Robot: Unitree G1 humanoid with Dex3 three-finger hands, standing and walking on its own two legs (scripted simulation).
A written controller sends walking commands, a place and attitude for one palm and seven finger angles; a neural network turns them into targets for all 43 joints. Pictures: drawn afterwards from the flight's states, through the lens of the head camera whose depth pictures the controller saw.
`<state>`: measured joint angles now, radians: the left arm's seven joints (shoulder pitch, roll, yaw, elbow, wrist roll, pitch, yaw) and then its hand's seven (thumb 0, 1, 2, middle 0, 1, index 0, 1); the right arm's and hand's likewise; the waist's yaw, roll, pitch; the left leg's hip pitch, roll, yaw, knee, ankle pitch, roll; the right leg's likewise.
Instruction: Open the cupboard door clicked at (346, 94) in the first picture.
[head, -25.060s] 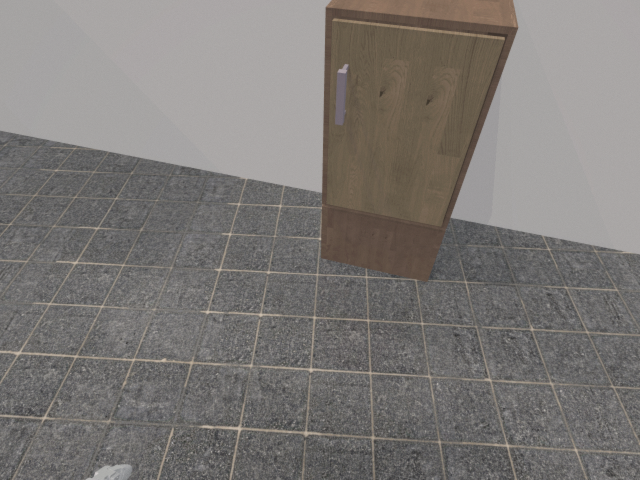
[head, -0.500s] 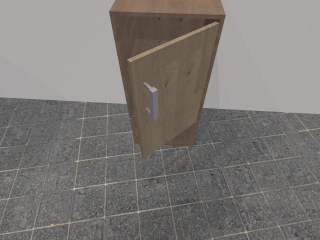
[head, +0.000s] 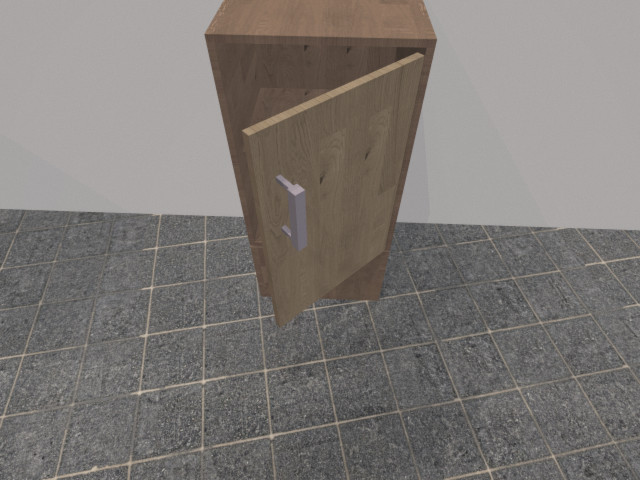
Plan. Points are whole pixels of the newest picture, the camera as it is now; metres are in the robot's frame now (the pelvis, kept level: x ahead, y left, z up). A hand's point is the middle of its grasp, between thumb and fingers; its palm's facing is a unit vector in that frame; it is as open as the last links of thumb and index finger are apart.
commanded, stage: walk to a spot facing it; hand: left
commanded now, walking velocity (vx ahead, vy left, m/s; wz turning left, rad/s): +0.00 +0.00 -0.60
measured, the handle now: (290, 213) +0.55 +0.09 -0.03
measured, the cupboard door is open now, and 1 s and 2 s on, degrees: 43 43 43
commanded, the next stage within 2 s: none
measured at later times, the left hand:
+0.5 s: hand out of the picture +0.05 +0.16 -0.17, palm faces -0.17 -0.94 -0.29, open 7.4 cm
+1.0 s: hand (230, 471) +0.16 +0.15 -0.17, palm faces -0.44 -0.87 -0.24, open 7.4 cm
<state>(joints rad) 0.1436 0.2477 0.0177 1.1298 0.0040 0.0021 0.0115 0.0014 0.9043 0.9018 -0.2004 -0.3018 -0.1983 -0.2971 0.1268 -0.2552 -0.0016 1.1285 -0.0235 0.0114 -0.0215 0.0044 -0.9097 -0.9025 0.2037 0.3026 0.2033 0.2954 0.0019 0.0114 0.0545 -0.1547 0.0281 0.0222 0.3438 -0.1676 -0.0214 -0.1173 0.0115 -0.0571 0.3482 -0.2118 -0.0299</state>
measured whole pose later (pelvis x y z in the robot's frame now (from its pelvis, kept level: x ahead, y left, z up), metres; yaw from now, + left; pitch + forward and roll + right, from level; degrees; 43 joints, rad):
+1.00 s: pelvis -0.02 -0.01 -0.01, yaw -31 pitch +2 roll -1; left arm 0.18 0.28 0.10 0.89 0.02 0.07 -0.04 0.00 0.91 0.90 -0.20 -0.30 -0.20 -0.30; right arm 0.16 -0.21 -0.03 0.88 -0.04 0.02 -0.04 0.00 -0.91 -0.90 0.21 0.30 0.21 0.30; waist 0.03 -0.01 0.09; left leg -0.23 0.07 -0.01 0.48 -0.28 -0.03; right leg -0.51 0.04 0.02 1.01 -0.47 0.04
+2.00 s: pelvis +0.04 -0.13 -0.02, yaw -70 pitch +2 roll -1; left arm 0.36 0.22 0.07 0.98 0.01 0.01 -0.03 0.00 0.90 0.90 -0.20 -0.30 -0.20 -0.30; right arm 0.13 -0.23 -0.04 0.85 -0.02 -0.04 0.01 0.01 -0.91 -0.90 0.20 0.30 0.20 0.30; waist 0.04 -0.04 0.04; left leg -0.37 0.05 0.05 0.53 -0.26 -0.05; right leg -0.20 0.04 0.14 0.58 -0.39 -0.01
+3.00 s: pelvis +0.07 -0.55 -0.01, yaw -89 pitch +0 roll +1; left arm 0.28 0.20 0.07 1.04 0.02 0.00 -0.04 0.01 0.91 0.90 -0.20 -0.30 -0.19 -0.30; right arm 0.26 -0.16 -0.04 1.00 -0.03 -0.07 -0.01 0.00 -0.94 -0.90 0.21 0.30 0.21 0.30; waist 0.02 -0.03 0.03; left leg -0.21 0.06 0.15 0.43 -0.21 0.00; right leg -0.51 -0.06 -0.05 1.06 -0.30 -0.01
